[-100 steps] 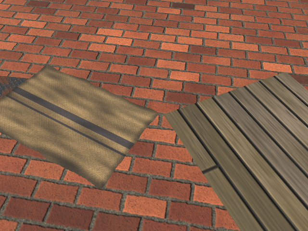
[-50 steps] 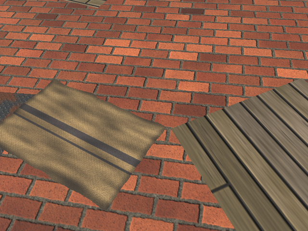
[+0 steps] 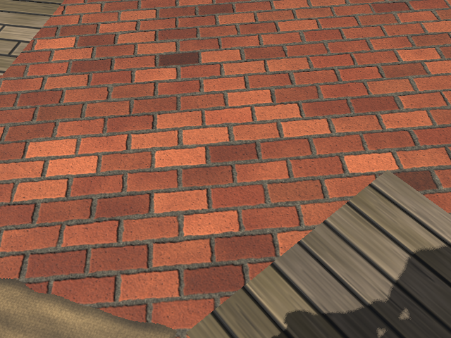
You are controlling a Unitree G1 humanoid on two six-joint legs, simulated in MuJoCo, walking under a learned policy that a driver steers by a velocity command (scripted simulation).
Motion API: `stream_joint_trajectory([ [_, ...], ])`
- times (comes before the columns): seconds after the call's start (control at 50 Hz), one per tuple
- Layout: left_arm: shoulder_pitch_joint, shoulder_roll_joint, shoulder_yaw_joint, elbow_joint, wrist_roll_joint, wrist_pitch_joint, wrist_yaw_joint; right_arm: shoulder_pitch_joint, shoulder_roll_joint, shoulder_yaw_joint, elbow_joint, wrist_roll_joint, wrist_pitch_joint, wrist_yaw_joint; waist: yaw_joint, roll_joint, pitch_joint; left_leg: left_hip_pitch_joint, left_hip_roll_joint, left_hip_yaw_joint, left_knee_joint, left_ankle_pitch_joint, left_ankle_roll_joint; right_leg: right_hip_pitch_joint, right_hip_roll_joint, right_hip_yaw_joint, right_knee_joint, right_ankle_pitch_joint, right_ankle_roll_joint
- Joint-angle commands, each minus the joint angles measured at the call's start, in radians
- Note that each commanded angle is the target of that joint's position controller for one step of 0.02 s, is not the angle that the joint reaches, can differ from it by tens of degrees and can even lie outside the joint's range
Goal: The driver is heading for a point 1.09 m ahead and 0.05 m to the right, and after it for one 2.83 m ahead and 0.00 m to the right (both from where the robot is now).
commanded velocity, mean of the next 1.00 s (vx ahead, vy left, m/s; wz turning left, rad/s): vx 0.50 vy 0.00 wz -0.26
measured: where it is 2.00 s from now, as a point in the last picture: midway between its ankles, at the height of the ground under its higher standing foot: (270, 177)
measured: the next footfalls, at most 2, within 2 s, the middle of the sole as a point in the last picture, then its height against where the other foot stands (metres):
left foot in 0.28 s outside the picture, level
right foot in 0.80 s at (311, 307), level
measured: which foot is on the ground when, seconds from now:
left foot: up 0.00-0.26, down 0.28-0.80, up 0.82-1.00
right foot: down 0.00-0.30, up 0.32-0.78, down 0.80-1.00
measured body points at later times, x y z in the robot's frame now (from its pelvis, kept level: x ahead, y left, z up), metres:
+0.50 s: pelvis +0.29 +0.04 +0.00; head +0.31 +0.05 +0.45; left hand +0.47 +0.28 -0.11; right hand +0.30 -0.24 -0.12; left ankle +0.32 +0.14 -0.74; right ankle +0.25 -0.10 -0.67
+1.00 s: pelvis +0.53 -0.09 +0.00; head +0.54 -0.11 +0.45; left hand +0.68 +0.16 -0.10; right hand +0.56 -0.38 -0.13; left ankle +0.58 +0.07 -0.66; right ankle +0.52 -0.17 -0.74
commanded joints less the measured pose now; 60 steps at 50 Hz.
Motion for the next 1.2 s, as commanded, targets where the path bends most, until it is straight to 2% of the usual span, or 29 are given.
stream_joint_trajectory([
  [0.02, -0.011, 0.174, 0.044, -0.078, -0.008, -0.017, 0.023, -0.006, -0.074, -0.023, -0.069, -0.011, 0.010, -0.011, -0.030, -0.062, -0.047, -0.053, 0.001, 0.010, -0.157, 0.136, -0.046, 0.023, -0.245, 0.237, -0.179, 0.244, -0.184],
  [0.1, 0.051, 0.179, 0.047, -0.065, -0.015, -0.005, 0.040, -0.156, -0.042, -0.012, -0.120, -0.001, 0.001, -0.002, 0.026, -0.099, -0.032, 0.030, -0.062, 0.020, -0.456, 0.380, -0.052, -0.012, -0.190, 0.201, -0.160, 0.123, -0.118],
  [0.18, 0.103, 0.171, 0.048, -0.046, -0.023, 0.005, 0.045, -0.224, -0.076, -0.019, -0.160, 0.013, -0.011, 0.012, 0.044, -0.113, -0.029, 0.063, -0.085, -0.013, -0.569, 0.383, -0.035, 0.077, -0.228, 0.293, -0.093, 0.064, -0.099],
  [0.24, 0.092, 0.175, 0.053, -0.055, -0.016, 0.019, 0.054, -0.183, -0.114, -0.033, -0.159, 0.016, -0.026, 0.021, 0.009, -0.142, -0.039, 0.119, -0.087, -0.023, -0.603, 0.254, -0.003, 0.155, -0.262, 0.371, 0.003, 0.114, -0.084],
  [0.26, 0.077, 0.164, 0.050, -0.064, -0.015, 0.023, 0.054, -0.114, -0.127, -0.041, -0.141, 0.014, -0.031, 0.018, -0.028, -0.150, -0.067, 0.215, -0.092, -0.003, -0.636, 0.242, 0.019, 0.151, -0.240, 0.373, 0.059, 0.158, -0.069],
  [0.28, 0.065, 0.128, 0.036, -0.079, -0.010, 0.023, 0.049, -0.002, -0.158, -0.056, -0.120, 0.001, -0.036, 0.013, -0.082, -0.130, -0.158, 0.408, -0.047, -0.026, -0.635, 0.241, 0.059, 0.106, -0.184, 0.336, 0.203, 0.187, -0.041],
  [0.3, 0.079, 0.075, 0.014, -0.098, 0.011, 0.021, 0.047, 0.160, -0.214, -0.069, -0.105, -0.008, -0.034, 0.005, -0.137, -0.016, -0.309, 0.669, 0.121, -0.189, -0.606, 0.196, 0.117, -0.022, -0.111, 0.235, 0.478, 0.012, -0.003],
  [0.32, 0.240, 0.023, -0.001, -0.117, -0.025, 0.009, 0.043, 0.226, -0.271, -0.087, -0.061, -0.011, -0.017, 0.013, -0.053, 0.355, -0.392, 0.947, 0.308, -0.659, -0.707, -0.019, 0.276, -0.385, 0.009, 0.139, 0.770, -0.454, 0.057],
  [0.34, 0.237, 0.126, 0.013, -0.078, -0.036, 0.007, 0.048, 0.199, -0.164, -0.063, -0.080, 0.014, -0.015, 0.021, -0.077, 0.218, -0.311, 0.901, 0.300, -0.700, -0.751, -0.208, 0.252, -0.494, -0.070, 0.179, 0.887, -0.437, 0.063],
  [0.36, 0.131, 0.171, 0.024, -0.085, -0.031, 0.009, 0.047, 0.159, -0.105, -0.049, -0.087, 0.017, -0.011, 0.021, -0.102, 0.107, -0.185, 0.778, 0.255, -0.541, -0.762, -0.176, 0.210, -0.517, -0.098, 0.161, 0.907, -0.341, 0.067],
  [0.38, 0.069, 0.160, 0.024, -0.098, -0.020, 0.010, 0.049, 0.111, -0.097, -0.042, -0.093, 0.006, -0.005, 0.023, -0.086, 0.027, -0.115, 0.654, 0.214, -0.428, -0.779, -0.050, 0.195, -0.485, -0.130, 0.126, 0.885, -0.274, 0.073],
  [0.4, 0.011, 0.145, 0.025, -0.114, -0.003, 0.007, 0.048, 0.084, -0.076, -0.035, -0.087, 0.001, -0.001, 0.025, -0.077, 0.001, -0.051, 0.557, 0.168, -0.338, -0.806, 0.067, 0.187, -0.469, -0.152, 0.117, 0.826, -0.233, 0.071],
  [0.42, 0.023, 0.126, 0.024, -0.124, -0.009, 0.006, 0.042, 0.075, -0.080, -0.032, -0.080, -0.010, -0.003, 0.023, -0.044, 0.062, -0.052, 0.507, 0.160, -0.294, -0.821, 0.133, 0.197, -0.427, -0.176, 0.114, 0.796, -0.205, 0.071],
  [0.44, 0.030, 0.111, 0.020, -0.122, -0.012, 0.007, 0.038, 0.077, -0.071, -0.031, -0.073, -0.006, -0.006, 0.024, -0.038, 0.077, -0.052, 0.483, 0.142, -0.256, -0.843, 0.178, 0.206, -0.403, -0.188, 0.096, 0.759, -0.202, 0.074],
  [0.56, -0.115, 0.051, -0.007, -0.177, 0.000, -0.003, 0.023, 0.121, -0.136, -0.047, -0.032, 0.019, 0.001, 0.014, -0.060, 0.042, -0.033, 0.461, 0.122, -0.092, -0.916, 0.340, 0.224, -0.407, -0.219, 0.017, 0.446, -0.003, 0.097],
  [0.62, -0.205, 0.047, -0.013, -0.199, -0.008, -0.011, 0.013, 0.164, -0.149, -0.046, -0.011, 0.028, 0.013, 0.013, -0.092, 0.047, -0.017, 0.454, 0.095, -0.022, -0.911, 0.350, 0.197, -0.337, -0.188, -0.021, 0.289, 0.127, 0.097],
  [0.7, -0.292, 0.069, -0.008, -0.239, -0.017, -0.015, -0.002, 0.225, -0.164, -0.046, 0.025, 0.037, 0.033, 0.012, -0.103, 0.062, 0.006, 0.538, 0.147, -0.034, -0.872, 0.356, 0.177, -0.319, -0.165, -0.029, 0.195, 0.099, 0.070],
  [0.74, -0.264, 0.095, 0.002, -0.240, -0.015, -0.018, -0.007, 0.217, -0.182, -0.050, 0.032, 0.039, 0.044, 0.008, -0.065, 0.073, -0.009, 0.574, 0.164, -0.030, -0.812, 0.457, 0.157, -0.247, -0.145, -0.042, 0.151, 0.049, 0.041],
  [0.78, -0.047, 0.161, 0.041, -0.174, -0.004, -0.015, 0.003, 0.204, -0.165, -0.042, 0.028, 0.037, 0.051, 0.002, 0.049, 0.045, -0.141, 0.513, 0.093, 0.044, -0.550, 0.672, 0.111, 0.084, -0.109, -0.073, 0.102, 0.070, -0.008],
  [0.8, 0.135, 0.235, 0.064, -0.143, 0.007, -0.009, 0.015, 0.197, -0.116, -0.018, -0.003, 0.010, 0.046, 0.000, 0.119, -0.065, -0.285, 0.315, 0.039, 0.090, -0.245, 0.430, 0.069, 0.376, -0.291, 0.128, 0.134, 0.105, -0.075],
  [0.82, 0.171, 0.314, 0.075, -0.129, 0.010, -0.003, 0.013, 0.310, 0.000, 0.017, -0.021, 0.009, 0.024, 0.006, 0.054, -0.332, -0.393, -0.057, -0.131, 0.083, 0.085, -0.230, 0.015, 0.647, -0.507, 0.587, 0.020, -0.070, -0.234],
  [0.84, 0.175, 0.214, 0.051, -0.130, 0.000, -0.003, 0.010, 0.259, -0.109, -0.008, -0.007, 0.030, 0.008, 0.013, 0.090, -0.224, -0.366, -0.174, -0.087, -0.032, 0.207, -0.295, 0.025, 0.613, -0.494, 0.662, -0.049, -0.208, -0.225],
  [0.86, 0.102, 0.177, 0.036, -0.137, -0.001, -0.008, 0.010, 0.180, -0.149, -0.021, -0.031, 0.053, 0.001, 0.018, 0.077, -0.176, -0.219, -0.227, -0.041, -0.024, 0.220, -0.207, 0.040, 0.489, -0.466, 0.507, -0.066, -0.171, -0.181],
  [0.88, 0.038, 0.150, 0.027, -0.144, 0.004, -0.010, 0.008, 0.139, -0.137, -0.020, -0.033, 0.050, 0.003, 0.014, 0.049, -0.109, -0.152, -0.190, 0.001, -0.007, 0.179, -0.118, 0.038, 0.361, -0.421, 0.388, -0.089, -0.085, -0.154],
  [0.92, -0.036, 0.107, 0.016, -0.142, 0.017, -0.021, 0.003, 0.146, -0.110, -0.025, -0.025, 0.032, 0.026, 0.011, -0.011, -0.110, -0.080, -0.094, 0.046, -0.018, 0.103, -0.018, 0.025, 0.180, -0.367, 0.243, -0.163, 0.024, -0.128],
  [0.98, -0.047, 0.114, 0.025, -0.109, 0.018, -0.048, 0.003, 0.153, -0.064, -0.021, -0.023, 0.036, 0.060, 0.007, -0.040, -0.103, -0.044, -0.065, 0.044, -0.039, 0.051, 0.056, 0.002, 0.093, -0.358, 0.116, -0.232, 0.127, -0.131],
  [1.06, -0.021, 0.130, 0.033, -0.071, 0.023, -0.052, 0.019, 0.071, -0.053, -0.025, -0.051, 0.029, 0.063, 0.011, -0.025, -0.074, -0.015, -0.133, 0.021, -0.064, -0.127, 0.266, -0.007, 0.129, -0.339, -0.023, -0.254, 0.208, -0.100],
  [1.14, 0.012, 0.153, 0.037, -0.041, 0.015, -0.046, 0.033, -0.060, -0.026, -0.012, -0.098, 0.024, 0.057, 0.033, 0.025, -0.061, 0.027, -0.104, 0.004, 0.013, -0.326, 0.407, 0.008, 0.162, -0.331, -0.126, -0.271, 0.214, -0.067],
  [1.2, 0.068, 0.165, 0.043, -0.006, 0.005, -0.026, 0.038, -0.147, -0.018, -0.006, -0.148, 0.026, 0.056, 0.050, 0.058, -0.050, 0.055, -0.156, -0.005, 0.047, -0.406, 0.364, 0.030, 0.283, -0.365, -0.159, -0.233, 0.265, -0.060],
])
Keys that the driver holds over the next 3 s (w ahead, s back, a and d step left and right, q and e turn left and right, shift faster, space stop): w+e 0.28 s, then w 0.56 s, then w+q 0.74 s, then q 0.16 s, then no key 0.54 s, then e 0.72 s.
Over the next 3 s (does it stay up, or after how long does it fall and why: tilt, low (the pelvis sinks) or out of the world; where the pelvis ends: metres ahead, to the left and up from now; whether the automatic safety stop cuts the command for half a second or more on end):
stays up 1.05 -0.06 -0.01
